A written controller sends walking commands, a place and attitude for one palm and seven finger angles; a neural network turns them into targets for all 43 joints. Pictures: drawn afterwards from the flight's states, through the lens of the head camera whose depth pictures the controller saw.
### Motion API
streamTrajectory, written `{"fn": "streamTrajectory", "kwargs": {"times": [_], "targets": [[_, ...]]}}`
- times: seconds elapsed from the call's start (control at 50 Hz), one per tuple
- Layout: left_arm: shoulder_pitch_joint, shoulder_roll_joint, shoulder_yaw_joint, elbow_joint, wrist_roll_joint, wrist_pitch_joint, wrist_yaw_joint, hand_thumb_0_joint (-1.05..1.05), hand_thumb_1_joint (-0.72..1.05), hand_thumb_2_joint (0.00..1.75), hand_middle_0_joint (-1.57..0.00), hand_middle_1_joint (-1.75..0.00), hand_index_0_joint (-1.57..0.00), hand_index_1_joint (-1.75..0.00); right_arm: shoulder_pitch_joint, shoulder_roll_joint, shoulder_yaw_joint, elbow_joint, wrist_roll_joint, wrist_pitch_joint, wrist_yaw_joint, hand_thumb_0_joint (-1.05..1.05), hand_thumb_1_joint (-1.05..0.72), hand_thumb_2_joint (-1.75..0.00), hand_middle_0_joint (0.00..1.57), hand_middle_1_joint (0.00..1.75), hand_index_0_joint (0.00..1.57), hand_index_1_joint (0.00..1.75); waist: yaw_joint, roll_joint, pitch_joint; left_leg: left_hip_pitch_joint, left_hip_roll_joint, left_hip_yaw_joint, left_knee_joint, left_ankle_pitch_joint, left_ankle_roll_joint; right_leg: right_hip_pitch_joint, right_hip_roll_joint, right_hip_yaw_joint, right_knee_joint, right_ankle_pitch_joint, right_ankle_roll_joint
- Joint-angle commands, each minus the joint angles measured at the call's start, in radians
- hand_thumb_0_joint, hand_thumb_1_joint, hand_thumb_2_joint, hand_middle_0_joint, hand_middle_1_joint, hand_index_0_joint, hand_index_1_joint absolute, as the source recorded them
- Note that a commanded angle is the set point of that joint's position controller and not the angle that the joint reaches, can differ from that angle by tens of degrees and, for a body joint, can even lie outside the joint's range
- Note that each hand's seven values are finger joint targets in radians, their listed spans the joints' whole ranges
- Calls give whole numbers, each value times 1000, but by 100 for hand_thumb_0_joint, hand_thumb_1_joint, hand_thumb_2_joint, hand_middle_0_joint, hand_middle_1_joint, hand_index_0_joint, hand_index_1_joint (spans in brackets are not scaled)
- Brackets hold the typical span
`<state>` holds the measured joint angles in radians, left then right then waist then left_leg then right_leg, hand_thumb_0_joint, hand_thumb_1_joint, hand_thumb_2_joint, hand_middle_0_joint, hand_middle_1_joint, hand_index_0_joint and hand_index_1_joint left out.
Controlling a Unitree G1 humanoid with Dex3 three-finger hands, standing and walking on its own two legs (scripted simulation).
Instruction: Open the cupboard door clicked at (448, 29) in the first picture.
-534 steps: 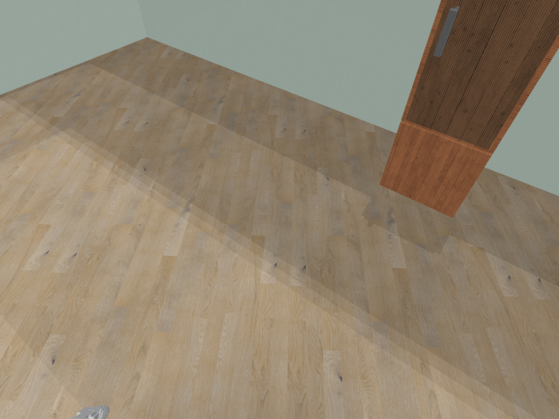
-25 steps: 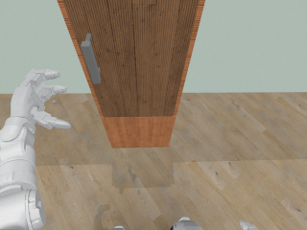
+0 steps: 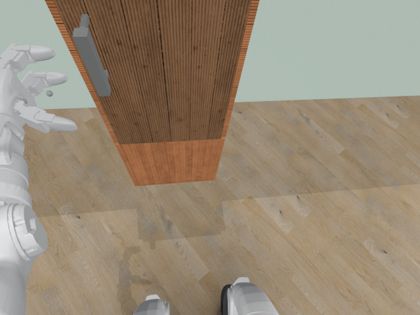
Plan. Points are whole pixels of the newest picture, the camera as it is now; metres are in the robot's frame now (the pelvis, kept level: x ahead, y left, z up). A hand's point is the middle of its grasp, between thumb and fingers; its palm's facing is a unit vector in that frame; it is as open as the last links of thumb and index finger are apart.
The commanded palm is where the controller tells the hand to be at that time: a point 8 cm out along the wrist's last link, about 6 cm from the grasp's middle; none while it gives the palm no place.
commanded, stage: move the hooked fingers beside the handle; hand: left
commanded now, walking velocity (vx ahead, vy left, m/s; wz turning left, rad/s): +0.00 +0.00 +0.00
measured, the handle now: (95, 58) +0.60 +0.20 +0.08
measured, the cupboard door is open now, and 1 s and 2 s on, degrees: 0 0 0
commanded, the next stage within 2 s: slide the fingers in behind the handle in 1.06 s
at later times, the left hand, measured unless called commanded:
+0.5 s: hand (61, 74) +0.55 +0.25 +0.09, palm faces +0.02 -1.00 -0.01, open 14.0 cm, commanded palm +0.52 +0.29 +0.09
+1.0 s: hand (61, 80) +0.53 +0.24 +0.09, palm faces +0.03 -1.00 -0.02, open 14.0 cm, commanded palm +0.51 +0.28 +0.09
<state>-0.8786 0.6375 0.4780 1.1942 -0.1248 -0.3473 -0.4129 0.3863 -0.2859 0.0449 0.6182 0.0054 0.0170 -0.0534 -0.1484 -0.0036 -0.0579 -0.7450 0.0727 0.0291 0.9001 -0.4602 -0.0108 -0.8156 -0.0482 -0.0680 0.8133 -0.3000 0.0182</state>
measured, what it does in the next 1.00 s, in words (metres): stands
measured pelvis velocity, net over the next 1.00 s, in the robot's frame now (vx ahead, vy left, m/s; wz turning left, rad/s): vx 0.02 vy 0.01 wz -0.01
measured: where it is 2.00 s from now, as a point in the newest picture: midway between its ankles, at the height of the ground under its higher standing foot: outside the picture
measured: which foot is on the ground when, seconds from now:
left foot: down 0.00-1.00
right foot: down 0.00-1.00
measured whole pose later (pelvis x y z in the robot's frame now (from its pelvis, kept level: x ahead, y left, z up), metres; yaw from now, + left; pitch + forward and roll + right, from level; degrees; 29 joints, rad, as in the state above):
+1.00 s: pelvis +0.02 +0.01 +0.00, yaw -1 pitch +21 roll -3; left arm -0.91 0.63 0.48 1.17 -0.09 -0.34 -0.36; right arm 0.37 -0.27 0.04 0.56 -0.01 0.10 -0.02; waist -0.17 0.01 -0.08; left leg -0.78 0.09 0.02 0.92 -0.50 -0.01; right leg -0.84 -0.03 -0.07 0.81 -0.33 0.03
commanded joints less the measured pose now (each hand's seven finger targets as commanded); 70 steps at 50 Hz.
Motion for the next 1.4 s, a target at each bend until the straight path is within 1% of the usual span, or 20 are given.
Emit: {"fn": "streamTrajectory", "kwargs": {"times": [0.0, 0.06, 0.12, 0.24, 0.34, 0.36, 0.42, 0.62, 0.72, 0.76, 0.8, 0.92, 0.98, 1.04, 1.08, 1.14, 1.22, 1.26, 1.32, 1.38], "targets": [[-454, 323, 47, -169, -2, -52, -9, 0, -50, 30, -30, -120, -30, -120, 165, -189, -63, -61, -7, -2, -11, 0, -90, -90, 20, 30, 20, 30, -18, 126, -447, 118, -54, -36, -102, 345, 31, 307, 67, 45, -37, 262, -33], [-510, 308, 26, -176, 14, -45, 4, 0, -50, 30, -30, -120, -30, -120, 187, -186, -64, -56, -14, 8, -5, 0, -90, -90, 20, 30, 20, 30, -33, 175, -468, 149, -49, -40, -93, 382, 27, 267, 69, 40, -37, 266, -32], [-529, 363, 62, -137, 21, -42, 15, 0, -50, 30, -30, -120, -30, -120, 206, -193, -60, -57, -18, 20, -3, 0, -90, -90, 20, 30, 20, 30, -42, 140, -472, 127, -44, -48, -84, 394, 28, 267, 74, 35, -29, 274, -32], [-576, 396, 62, -122, 57, -36, 26, 0, -50, 30, -30, -120, -30, -120, 235, -194, -55, -62, -28, 46, 8, 0, -90, -90, 20, 30, 20, 30, -56, 207, -491, 141, -38, -52, -66, 447, 24, 237, 78, 30, -18, 299, -36], [-486, 374, 76, -167, 46, -32, 21, 0, -50, 30, -30, -120, -30, -120, 252, -191, -63, -81, -33, 69, 21, 0, -90, -90, 20, 30, 20, 30, -29, 233, -559, 220, -27, -56, -59, 576, 15, 234, 84, 18, -9, 351, -38], [-490, 343, 57, -176, 40, -29, 20, 0, -50, 30, -30, -120, -30, -120, 254, -189, -65, -79, -32, 72, 24, 0, -90, -90, 20, 30, 20, 30, -41, 207, -541, 221, -24, -56, -59, 579, 17, 227, 88, 15, -14, 355, -36], [-426, 393, 115, -211, 27, -31, 20, 0, -50, 30, -30, -120, -30, -120, 253, -192, -69, -96, -31, 86, 28, 0, -90, -90, 20, 30, 20, 30, -10, 199, -557, 202, -26, -50, -62, 612, 18, 281, 89, 20, -9, 404, -39], [-430, 256, 37, -289, 1, -41, 36, 0, -50, 30, -30, -120, -30, -120, 234, -172, -80, -75, -26, 91, 33, 0, -90, -90, 20, 30, 20, 30, -33, 210, -519, 285, -21, -55, -59, 674, 15, 237, 94, 11, -23, 410, -34], [-408, 251, 39, -300, 6, -44, 52, 0, -50, 30, -30, -120, -30, -120, 220, -167, -79, -79, -27, 88, 34, 0, -90, -90, 20, 30, 20, 30, -16, 217, -531, 287, -24, -57, -57, 701, 12, 262, 90, 12, -16, 435, -37], [-406, 224, 17, -250, 5, -39, 55, 0, -50, 30, -30, -120, -30, -120, 206, -165, -76, -79, -23, 87, 35, 0, -90, -90, 20, 30, 20, 30, -30, 161, -473, 221, -31, -46, -62, 611, 21, 277, 88, 15, -23, 422, -33], [-425, 262, 37, -223, 11, -39, 59, 0, -50, 30, -30, -120, -30, -120, 203, -173, -70, -83, -22, 87, 30, 0, -90, -90, 20, 30, 20, 30, -33, 142, -444, 172, -38, -43, -68, 550, 26, 295, 85, 18, -18, 413, -37], [-468, 297, 47, -265, 18, -73, 48, 0, -50, 30, -30, -120, -30, -120, 192, -168, -70, -89, -23, 81, 26, 0, -90, -90, 20, 30, 20, 30, -24, 202, -536, 207, -40, -44, -53, 582, 21, 314, 81, 30, -2, 438, -37], [-460, 297, 45, -212, 12, -59, 38, 0, -50, 30, -30, -120, -30, -120, 187, -174, -67, -86, -20, 80, 22, 0, -90, -90, 20, 30, 20, 30, -33, 146, -489, 152, -42, -40, -59, 501, 26, 320, 81, 30, -12, 406, -33], [-471, 281, 29, -217, 12, -53, 30, 0, -50, 30, -30, -120, -30, -120, 185, -173, -65, -86, -20, 77, 21, 0, -90, -90, 20, 30, 20, 30, -36, 176, -498, 155, -45, -36, -59, 485, 27, 306, 80, 30, -13, 394, -33], [-442, 307, 51, -190, 10, -46, 29, 0, -50, 30, -30, -120, -30, -120, 192, -179, -65, -87, -19, 76, 20, 0, -90, -90, 20, 30, 20, 30, -31, 126, -490, 119, -47, -33, -62, 450, 31, 331, 81, 33, -17, 387, -32], [-483, 332, 50, -197, 16, -52, 21, 0, -50, 30, -30, -120, -30, -120, 192, -180, -61, -85, -19, 75, 16, 0, -90, -90, 20, 30, 20, 30, -37, 149, -482, 101, -49, -35, -64, 415, 32, 323, 79, 36, -16, 365, -34], [-517, 262, 9, -224, 5, -62, 26, 0, -50, 30, -30, -120, -30, -120, 198, -177, -66, -76, -22, 67, 18, 0, -90, -90, 20, 30, 20, 30, -48, 199, -498, 173, -44, -47, -66, 423, 26, 250, 84, 23, -21, 307, -36], [-520, 238, -4, -181, 2, -51, 36, 0, -50, 30, -30, -120, -30, -120, 202, -178, -64, -67, -22, 62, 18, 0, -90, -90, 20, 30, 20, 30, -59, 162, -460, 146, -44, -50, -69, 382, 28, 230, 84, 19, -29, 269, -32], [-553, 290, 18, -181, 25, -45, 58, 0, -50, 30, -30, -120, -30, -120, 212, -182, -60, -58, -25, 57, 16, 0, -90, -90, 20, 30, 20, 30, -58, 178, -468, 132, -45, -54, -70, 372, 29, 229, 81, 24, -24, 259, -34], [-555, 276, 8, -208, 44, -51, 81, 0, -50, 30, -30, -120, -30, -120, 221, -177, -63, -64, -30, 53, 22, 0, -90, -90, 20, 30, 20, 30, -50, 204, -504, 161, -43, -57, -66, 412, 24, 224, 81, 20, -16, 272, -36]]}}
